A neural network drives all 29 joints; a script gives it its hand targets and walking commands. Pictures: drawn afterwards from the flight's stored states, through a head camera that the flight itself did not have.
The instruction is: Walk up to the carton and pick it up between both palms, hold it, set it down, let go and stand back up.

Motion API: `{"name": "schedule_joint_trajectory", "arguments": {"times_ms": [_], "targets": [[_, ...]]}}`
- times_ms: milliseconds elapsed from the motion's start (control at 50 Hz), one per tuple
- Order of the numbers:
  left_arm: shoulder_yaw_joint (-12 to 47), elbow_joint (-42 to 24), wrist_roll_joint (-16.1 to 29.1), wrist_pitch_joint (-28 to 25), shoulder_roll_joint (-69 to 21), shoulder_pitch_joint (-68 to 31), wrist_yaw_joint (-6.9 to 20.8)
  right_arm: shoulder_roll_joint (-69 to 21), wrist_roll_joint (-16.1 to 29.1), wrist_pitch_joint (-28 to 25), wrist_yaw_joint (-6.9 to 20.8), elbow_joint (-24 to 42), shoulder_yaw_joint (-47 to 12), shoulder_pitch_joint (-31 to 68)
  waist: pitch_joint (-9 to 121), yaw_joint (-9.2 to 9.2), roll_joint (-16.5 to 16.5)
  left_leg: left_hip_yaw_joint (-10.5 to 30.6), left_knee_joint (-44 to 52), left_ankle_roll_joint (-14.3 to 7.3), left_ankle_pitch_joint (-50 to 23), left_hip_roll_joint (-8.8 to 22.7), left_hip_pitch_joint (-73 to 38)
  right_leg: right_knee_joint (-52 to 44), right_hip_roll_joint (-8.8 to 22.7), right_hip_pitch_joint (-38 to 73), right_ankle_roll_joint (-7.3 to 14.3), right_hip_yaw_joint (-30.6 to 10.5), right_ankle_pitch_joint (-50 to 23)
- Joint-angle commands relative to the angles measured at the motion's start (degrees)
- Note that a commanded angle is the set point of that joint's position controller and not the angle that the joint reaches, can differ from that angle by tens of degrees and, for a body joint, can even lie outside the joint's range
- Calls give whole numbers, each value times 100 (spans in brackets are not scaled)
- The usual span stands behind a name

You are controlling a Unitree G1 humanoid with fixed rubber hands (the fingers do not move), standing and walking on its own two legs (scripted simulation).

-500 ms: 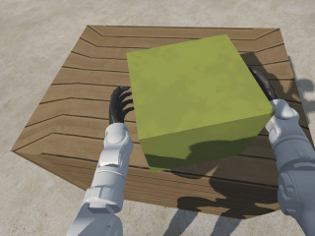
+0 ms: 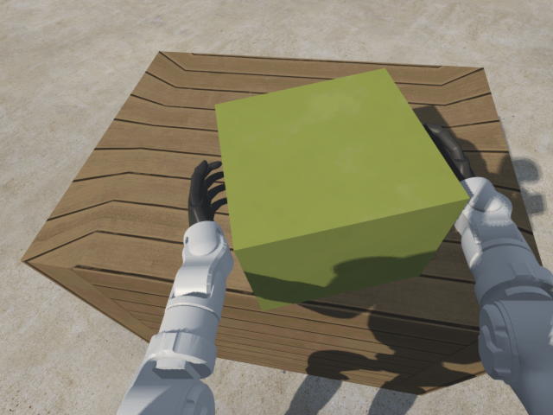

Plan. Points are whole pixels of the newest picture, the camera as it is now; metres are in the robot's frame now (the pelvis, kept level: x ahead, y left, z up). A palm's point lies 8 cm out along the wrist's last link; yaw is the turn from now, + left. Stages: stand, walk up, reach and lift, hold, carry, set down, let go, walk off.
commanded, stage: reach and lift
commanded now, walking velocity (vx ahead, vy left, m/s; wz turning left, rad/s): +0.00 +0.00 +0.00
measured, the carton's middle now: (321, 193) +0.45 +0.03 +0.04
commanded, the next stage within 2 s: none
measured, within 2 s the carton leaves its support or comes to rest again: neither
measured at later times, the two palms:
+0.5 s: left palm (196, 220) +0.34 +0.19 +0.08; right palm (460, 177) +0.45 -0.15 +0.11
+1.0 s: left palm (191, 200) +0.36 +0.20 +0.11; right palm (475, 178) +0.43 -0.15 +0.13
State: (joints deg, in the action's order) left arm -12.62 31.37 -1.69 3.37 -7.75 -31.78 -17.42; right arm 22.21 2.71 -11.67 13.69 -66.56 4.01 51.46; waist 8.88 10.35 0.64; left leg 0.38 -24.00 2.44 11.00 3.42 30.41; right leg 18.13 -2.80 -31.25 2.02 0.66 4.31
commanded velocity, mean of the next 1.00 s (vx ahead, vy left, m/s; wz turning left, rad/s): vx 0.00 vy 0.00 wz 0.00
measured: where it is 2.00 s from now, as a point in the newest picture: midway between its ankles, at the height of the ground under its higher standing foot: outside the picture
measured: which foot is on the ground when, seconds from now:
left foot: down 0.00-1.00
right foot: down 0.00-1.00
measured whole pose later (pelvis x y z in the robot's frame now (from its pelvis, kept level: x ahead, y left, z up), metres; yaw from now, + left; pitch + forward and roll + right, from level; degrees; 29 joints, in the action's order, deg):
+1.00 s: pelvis -0.03 +0.00 +0.00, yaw +0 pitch +15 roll -1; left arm -12.6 31.4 -1.7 16.9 0.0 -37.7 -13.9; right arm 16.8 2.7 2.7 6.4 -59.8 4.2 51.5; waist 13.0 5.7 -1.9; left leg 0.4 -24.0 2.5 8.8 3.4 30.4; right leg 17.6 -2.8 -31.0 1.9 0.7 1.8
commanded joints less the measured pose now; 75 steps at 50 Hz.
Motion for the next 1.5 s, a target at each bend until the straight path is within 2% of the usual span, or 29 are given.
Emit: {"name": "schedule_joint_trajectory", "arguments": {"times_ms": [0,120,160,240,280,320,440,460,480,540,560,620,640,720,820,840,900,920,940,960,1000,1060,1080,1160,1240,1260,1360,1380,1480], "targets": [[2277,-1153,19,-267,-2608,-3693,805,-2512,-282,-285,320,958,-520,3526,5102,-168,-779,-286,31,161,-2966,-230,-1527,199,-210,2506,43,386,-2419],[2329,-1335,147,-130,-2566,-3811,850,-2794,-89,-61,265,1178,-716,3505,4978,-238,-799,-230,42,167,-2895,-285,-1418,310,-151,2963,-46,310,-2764],[2336,-1320,149,-52,-2528,-3740,900,-2861,-35,-1,219,1299,-751,3500,4946,-355,-871,-250,84,124,-2730,-338,-1337,272,-103,3145,-92,264,-2791],[2302,-1364,193,24,-2504,-3923,915,-2916,62,89,219,1424,-865,3632,5003,-299,-979,-259,135,122,-2677,-374,-1252,364,-112,3404,-167,255,-2918],[2350,-1337,241,108,-2398,-3846,976,-3030,125,164,140,1512,-908,3526,4757,-435,-1002,-251,119,91,-2600,-439,-1033,391,-45,3682,-212,180,-3203],[2208,-1427,245,97,-2398,-4339,976,-3134,105,212,170,1509,-807,3803,4815,-418,-974,-302,254,88,-2294,-418,-975,383,-23,3691,-265,193,-2794],[2379,-1480,377,145,-2340,-4463,1046,-3546,186,307,62,1957,-924,3853,5130,-519,-947,-323,246,37,-2047,-504,-757,419,69,3952,-335,76,-2805],[2316,-1427,405,194,-2234,-4456,1093,-3681,215,385,5,2121,-1015,3845,4991,-511,-1139,-343,263,-6,-1981,-516,-750,416,83,4027,-386,78,-2799],[2372,-1393,412,216,-2283,-4593,1113,-3626,195,394,6,2003,-893,3938,4930,-603,-950,-330,295,24,-1846,-532,-679,379,102,3973,-376,92,-2614],[2435,-1453,509,267,-2205,-4704,1202,-3904,222,528,-118,2228,-953,3793,4749,-754,-993,-326,351,-18,-1646,-580,-635,333,176,4145,-429,50,-2502],[2270,-1229,424,298,-2087,-4973,1220,-3778,87,566,-117,2078,-720,3989,4337,-745,-847,-318,478,-3,-1268,-556,-506,249,214,3925,-417,59,-1883],[2568,-1337,543,417,-2235,-4881,1286,-3935,159,680,-217,2367,-787,3849,4566,-909,-676,-294,404,32,-1331,-564,-889,174,195,3859,-384,95,-1786],[2466,-1214,561,413,-2137,-5255,1314,-4004,101,720,-244,2323,-718,4098,4425,-922,-759,-330,467,-15,-1011,-579,-713,132,228,3817,-400,64,-1435],[2503,-1037,645,474,-2245,-5494,1355,-4069,73,825,-277,2387,-472,4300,4417,-1080,-468,-256,476,13,-601,-569,-832,36,264,3507,-352,90,-857],[2427,-1050,592,620,-2257,-5444,1400,-4162,149,970,-318,2594,-497,4396,4400,-1073,-370,-224,500,-12,-578,-578,-918,27,267,3558,-367,76,-737],[2528,-1128,606,648,-2284,-5508,1407,-4137,161,982,-327,2629,-506,4399,4539,-1122,-247,-221,501,25,-610,-572,-1009,44,246,3534,-337,100,-755],[2359,-1207,571,713,-2177,-5425,1465,-4367,309,1113,-397,2917,-766,4311,4531,-1066,-409,-243,482,-75,-734,-633,-977,72,263,3898,-428,16,-1056],[2477,-1466,593,764,-2179,-5263,1475,-4499,453,1161,-441,3151,-995,4177,4802,-1046,-288,-248,392,-44,-1083,-648,-1065,161,246,4116,-431,-23,-1514],[2387,-1312,530,807,-2171,-5079,1499,-4477,478,1191,-482,3333,-1069,4251,4743,-990,-324,-249,415,-58,-1136,-673,-965,153,255,4279,-435,-67,-1677],[2293,-1309,507,859,-2083,-5058,1557,-4538,477,1285,-545,3285,-1110,4129,4575,-1063,-473,-241,429,-95,-1127,-697,-953,144,269,4429,-467,-94,-1765],[2425,-1888,580,863,-2190,-5372,1547,-4727,730,1332,-568,3629,-1434,4236,5087,-981,-317,-249,363,-54,-1441,-684,-1042,277,222,4668,-456,-117,-2173],[2392,-2267,672,935,-2080,-5476,1604,-4891,836,1535,-683,3765,-1563,3986,5110,-1031,-411,-223,355,-51,-1535,-708,-968,359,245,4963,-521,-150,-2537],[2340,-2068,682,979,-2027,-5442,1655,-4897,796,1607,-741,3757,-1534,3943,4976,-1095,-521,-223,382,-59,-1438,-720,-915,343,247,4980,-534,-145,-2466],[2559,-2406,783,1031,-2121,-5588,1741,-5097,856,1776,-861,4181,-1582,3803,5221,-1258,-299,-147,339,-12,-1475,-745,-1097,392,266,5005,-528,-157,-2570],[2549,-2307,854,1170,-2125,-5750,1852,-5157,779,1972,-973,4239,-1473,3781,4845,-1426,-277,-116,383,-7,-1201,-750,-1054,312,278,4978,-513,-139,-2287],[2614,-2398,860,1192,-2124,-5853,1875,-5015,715,2036,-994,4049,-1321,3604,4712,-1605,-97,-81,401,52,-1111,-754,-1172,283,282,4867,-498,-84,-2162],[2592,-2148,936,1335,-2284,-5927,1948,-5207,836,2100,-1043,4496,-1367,4014,4724,-1569,-84,-75,391,14,-877,-770,-1260,172,268,4648,-472,-117,-1759],[2378,-1756,840,1401,-2245,-5948,1976,-5101,779,2179,-1008,4244,-1251,4075,4337,-1530,-139,-66,459,-12,-695,-737,-1257,135,258,4492,-458,-95,-1412],[2263,-1575,815,1534,-2212,-6235,2066,-5190,802,2300,-982,4149,-1129,4267,4051,-1482,-91,-74,557,-59,-334,-698,-1319,5,279,4207,-431,-112,-711]]}}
